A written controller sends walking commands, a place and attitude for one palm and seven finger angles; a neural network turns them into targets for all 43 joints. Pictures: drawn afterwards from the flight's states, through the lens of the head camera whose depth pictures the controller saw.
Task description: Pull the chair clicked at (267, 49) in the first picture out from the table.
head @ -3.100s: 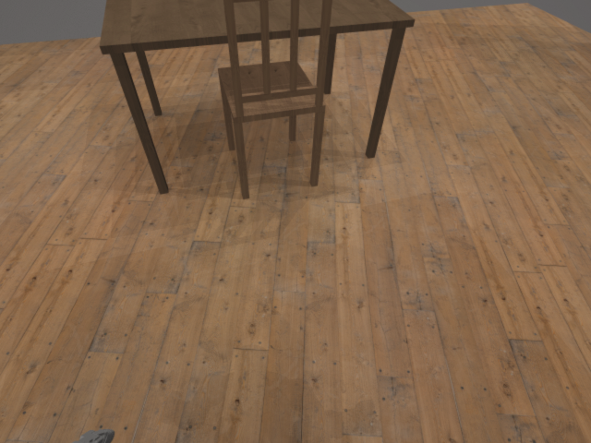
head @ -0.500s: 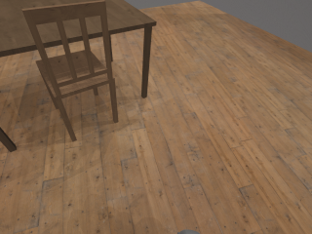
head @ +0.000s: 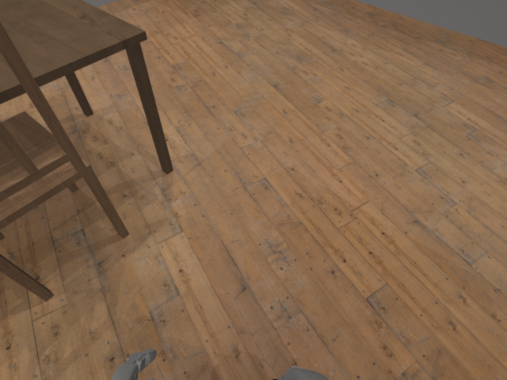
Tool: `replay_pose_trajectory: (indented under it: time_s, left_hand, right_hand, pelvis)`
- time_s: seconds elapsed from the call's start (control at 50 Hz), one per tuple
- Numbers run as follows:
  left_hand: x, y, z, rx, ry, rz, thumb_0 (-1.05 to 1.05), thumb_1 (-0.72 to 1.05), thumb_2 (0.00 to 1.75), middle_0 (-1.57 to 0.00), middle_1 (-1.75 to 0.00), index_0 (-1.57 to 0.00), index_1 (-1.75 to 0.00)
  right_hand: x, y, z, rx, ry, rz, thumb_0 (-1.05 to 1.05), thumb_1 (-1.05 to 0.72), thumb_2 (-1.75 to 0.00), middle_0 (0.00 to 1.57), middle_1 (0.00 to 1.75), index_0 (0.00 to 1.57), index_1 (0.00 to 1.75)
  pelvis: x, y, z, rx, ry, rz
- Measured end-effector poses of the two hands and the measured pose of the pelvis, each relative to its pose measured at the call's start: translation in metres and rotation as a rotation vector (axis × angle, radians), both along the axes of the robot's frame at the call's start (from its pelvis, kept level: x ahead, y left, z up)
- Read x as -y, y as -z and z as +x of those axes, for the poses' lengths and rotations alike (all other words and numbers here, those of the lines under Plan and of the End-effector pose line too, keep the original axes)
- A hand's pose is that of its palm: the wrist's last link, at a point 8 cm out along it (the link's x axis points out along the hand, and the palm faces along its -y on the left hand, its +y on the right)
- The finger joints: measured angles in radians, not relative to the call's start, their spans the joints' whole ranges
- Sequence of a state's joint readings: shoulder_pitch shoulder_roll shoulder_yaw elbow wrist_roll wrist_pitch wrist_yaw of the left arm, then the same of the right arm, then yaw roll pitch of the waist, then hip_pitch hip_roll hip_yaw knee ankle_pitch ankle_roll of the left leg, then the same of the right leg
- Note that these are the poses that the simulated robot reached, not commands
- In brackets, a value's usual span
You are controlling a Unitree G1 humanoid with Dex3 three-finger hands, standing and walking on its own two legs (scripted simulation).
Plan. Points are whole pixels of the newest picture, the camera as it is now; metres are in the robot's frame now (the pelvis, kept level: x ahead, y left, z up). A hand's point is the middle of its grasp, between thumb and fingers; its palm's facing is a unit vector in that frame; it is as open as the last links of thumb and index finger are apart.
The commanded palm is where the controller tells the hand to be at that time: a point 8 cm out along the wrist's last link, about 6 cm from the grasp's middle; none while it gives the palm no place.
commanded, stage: walk to a spot facing it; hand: left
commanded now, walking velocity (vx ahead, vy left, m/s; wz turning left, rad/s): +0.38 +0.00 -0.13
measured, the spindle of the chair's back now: out of the picture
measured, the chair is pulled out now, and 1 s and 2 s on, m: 0.00 0.00 0.00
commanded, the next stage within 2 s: turn to face it in 0.48 s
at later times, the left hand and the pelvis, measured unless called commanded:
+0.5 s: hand (121, 352) +0.20 +0.24 -0.16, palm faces -0.06 -0.99 -0.15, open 7.3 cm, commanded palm none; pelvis +0.20 +0.06 +0.02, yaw -8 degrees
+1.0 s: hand (174, 236) +0.43 +0.18 -0.15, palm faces -0.07 -0.98 -0.17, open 7.3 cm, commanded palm none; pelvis +0.30 +0.03 +0.01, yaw -2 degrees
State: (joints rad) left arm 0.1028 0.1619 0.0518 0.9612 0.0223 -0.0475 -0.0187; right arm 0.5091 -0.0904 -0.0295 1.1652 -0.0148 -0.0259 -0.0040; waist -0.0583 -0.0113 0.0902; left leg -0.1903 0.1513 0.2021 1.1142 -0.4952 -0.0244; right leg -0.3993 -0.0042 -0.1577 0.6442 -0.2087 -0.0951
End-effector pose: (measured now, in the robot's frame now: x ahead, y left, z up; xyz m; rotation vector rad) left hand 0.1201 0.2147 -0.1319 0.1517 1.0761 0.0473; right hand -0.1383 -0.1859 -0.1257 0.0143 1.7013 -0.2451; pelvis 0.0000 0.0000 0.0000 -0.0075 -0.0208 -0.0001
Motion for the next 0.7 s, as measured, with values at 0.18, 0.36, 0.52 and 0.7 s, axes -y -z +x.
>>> replay_pose_trajectory:
  time_s: [0.18, 0.36, 0.52, 0.7]
  left_hand:
    - [-0.033, -0.017, 0.005, -0.139, -0.047, 0.085, -0.02, 0.95, 0.9, -0.2, -0.3, -0.21, -0.3]
    - [-0.062, 0.006, 0.013, -0.297, -0.114, 0.023, 0.0, 0.92, 0.9, -0.2, -0.3, -0.2, -0.3]
    - [-0.078, 0.002, 0.091, -0.354, -0.021, 0.018, 0.01, 0.91, 0.9, -0.2, -0.3, -0.2, -0.3]
    - [-0.052, -0.012, 0.237, -0.187, 0.113, 0.056, 0.01, 0.91, 0.9, -0.2, -0.3, -0.2, -0.3]
  right_hand:
    - [0.037, -0.009, 0.216, 0.414, -0.088, -0.1, 0.01, -0.93, -0.9, 0.2, 0.3, 0.19, 0.3]
    - [0.023, -0.027, 0.373, 0.594, -0.221, -0.167, 0.0, -0.93, -0.9, 0.2, 0.3, 0.19, 0.3]
    - [-0.009, -0.03, 0.389, 0.558, -0.11, -0.179, -0.01, -0.93, -0.9, 0.2, 0.3, 0.2, 0.3]
    - [-0.004, -0.018, 0.339, 0.305, 0.039, -0.155, -0.01, -0.94, -0.9, 0.2, 0.3, 0.2, 0.3]
  pelvis:
    - [-0.006, -0.021, 0.069, -0.019, 0.042, -0.019]
    - [-0.043, -0.012, 0.152, -0.009, 0.062, -0.039]
    - [-0.06, -0.022, 0.206, 0.002, 0.155, -0.018]
    - [-0.047, -0.025, 0.255, -0.012, 0.203, -0.008]
